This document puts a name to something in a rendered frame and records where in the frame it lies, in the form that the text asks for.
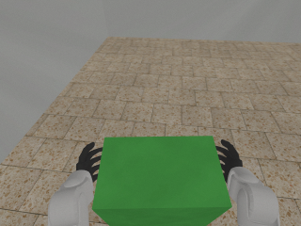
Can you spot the robot right hand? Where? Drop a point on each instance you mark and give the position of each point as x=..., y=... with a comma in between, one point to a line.
x=231, y=158

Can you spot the robot right forearm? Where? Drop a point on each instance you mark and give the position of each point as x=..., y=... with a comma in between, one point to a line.
x=257, y=204

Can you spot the robot left forearm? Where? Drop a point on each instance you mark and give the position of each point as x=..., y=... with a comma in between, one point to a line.
x=69, y=205

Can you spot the robot left hand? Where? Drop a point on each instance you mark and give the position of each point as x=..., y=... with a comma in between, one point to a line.
x=85, y=161

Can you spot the carton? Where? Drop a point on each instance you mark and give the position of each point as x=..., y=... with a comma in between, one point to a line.
x=160, y=181

